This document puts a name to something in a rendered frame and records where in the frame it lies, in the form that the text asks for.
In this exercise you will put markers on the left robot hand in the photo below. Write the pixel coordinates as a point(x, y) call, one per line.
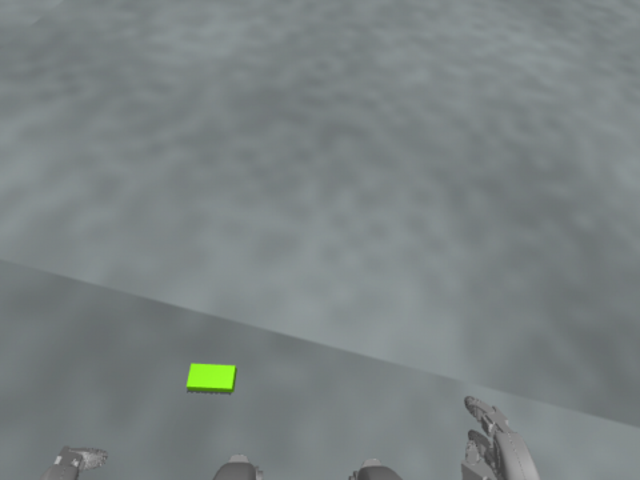
point(71, 461)

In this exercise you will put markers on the right robot hand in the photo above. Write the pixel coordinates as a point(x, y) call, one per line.
point(506, 458)

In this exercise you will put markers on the small box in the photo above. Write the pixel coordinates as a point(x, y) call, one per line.
point(209, 377)

